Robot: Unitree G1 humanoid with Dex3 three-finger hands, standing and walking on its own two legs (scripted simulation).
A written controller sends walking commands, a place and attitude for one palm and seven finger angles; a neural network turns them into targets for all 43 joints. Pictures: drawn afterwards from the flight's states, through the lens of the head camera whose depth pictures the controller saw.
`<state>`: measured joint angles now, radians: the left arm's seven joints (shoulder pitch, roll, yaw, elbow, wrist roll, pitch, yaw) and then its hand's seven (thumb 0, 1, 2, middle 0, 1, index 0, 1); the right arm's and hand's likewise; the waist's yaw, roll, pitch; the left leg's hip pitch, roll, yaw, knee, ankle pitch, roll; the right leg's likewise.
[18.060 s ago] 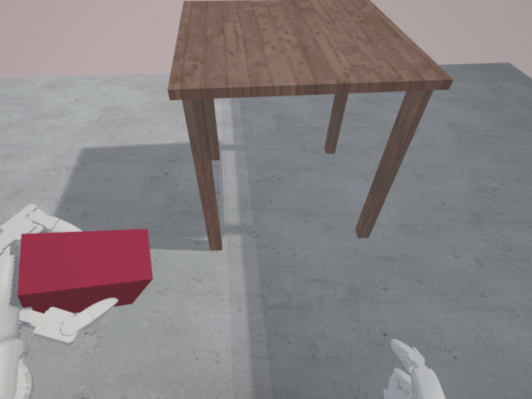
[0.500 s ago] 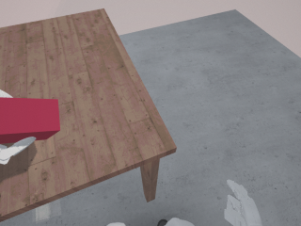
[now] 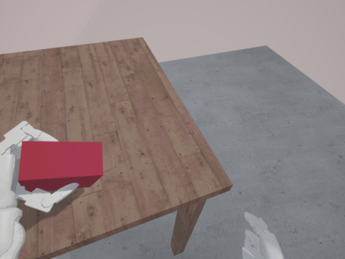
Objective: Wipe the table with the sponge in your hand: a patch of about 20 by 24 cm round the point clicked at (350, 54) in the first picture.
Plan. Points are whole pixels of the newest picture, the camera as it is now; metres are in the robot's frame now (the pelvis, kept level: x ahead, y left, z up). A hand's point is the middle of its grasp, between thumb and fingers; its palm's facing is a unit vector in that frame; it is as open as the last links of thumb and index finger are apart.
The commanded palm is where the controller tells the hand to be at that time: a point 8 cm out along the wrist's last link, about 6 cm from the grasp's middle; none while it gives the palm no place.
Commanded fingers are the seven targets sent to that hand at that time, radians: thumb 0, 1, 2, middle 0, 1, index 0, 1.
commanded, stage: come to a stop and stand still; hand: left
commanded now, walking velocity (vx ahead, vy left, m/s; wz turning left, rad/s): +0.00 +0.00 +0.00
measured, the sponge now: (73, 167) +0.24 +0.21 +0.13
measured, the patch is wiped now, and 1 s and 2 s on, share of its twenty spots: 0.00 0.00 0.00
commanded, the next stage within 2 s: look again from close up in 0.48 s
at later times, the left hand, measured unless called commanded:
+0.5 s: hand (39, 164) +0.23 +0.26 +0.15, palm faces +0.39 -0.83 -0.40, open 10.1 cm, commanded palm +0.17 +0.29 +0.18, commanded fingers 0.00 0.10 1.30 -1.20 -1.60 -1.20 -1.60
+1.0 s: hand (50, 174) +0.21 +0.24 +0.15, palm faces +0.39 -0.84 -0.37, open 10.1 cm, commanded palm +0.15 +0.27 +0.18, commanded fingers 0.00 0.10 1.30 -1.20 -1.60 -1.20 -1.60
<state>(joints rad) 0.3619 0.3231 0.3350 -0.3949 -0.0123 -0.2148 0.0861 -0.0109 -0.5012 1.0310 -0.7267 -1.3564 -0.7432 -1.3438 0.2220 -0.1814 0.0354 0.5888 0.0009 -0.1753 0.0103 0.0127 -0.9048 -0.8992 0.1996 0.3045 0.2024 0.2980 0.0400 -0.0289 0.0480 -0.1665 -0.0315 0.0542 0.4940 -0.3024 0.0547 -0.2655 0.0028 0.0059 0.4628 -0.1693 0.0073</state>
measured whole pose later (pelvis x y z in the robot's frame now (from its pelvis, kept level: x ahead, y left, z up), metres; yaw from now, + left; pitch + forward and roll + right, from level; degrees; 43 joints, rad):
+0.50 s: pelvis +0.02 +0.01 +0.00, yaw +1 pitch -2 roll -1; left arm 0.43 0.37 0.36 -0.46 -0.03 -0.20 0.09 -0.01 -0.50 1.03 -0.73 -1.35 -0.74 -1.34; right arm 0.20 -0.19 0.01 0.57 0.00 -0.11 -0.01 0.01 -0.91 -0.90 0.20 0.30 0.20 0.30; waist 0.03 -0.02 0.09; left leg -0.14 -0.04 0.03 0.49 -0.32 0.06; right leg -0.22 -0.01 -0.01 0.45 -0.19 0.02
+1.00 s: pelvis +0.00 -0.01 +0.00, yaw +1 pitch -2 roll -1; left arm 0.43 0.34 0.32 -0.43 -0.02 -0.17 0.11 -0.01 -0.50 1.03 -0.73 -1.35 -0.74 -1.34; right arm 0.23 -0.22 0.00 0.59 0.01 -0.12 -0.03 0.01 -0.91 -0.90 0.20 0.30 0.20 0.30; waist 0.03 -0.02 0.07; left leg -0.16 -0.02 0.04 0.45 -0.27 0.04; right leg -0.23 0.02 -0.01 0.38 -0.12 -0.01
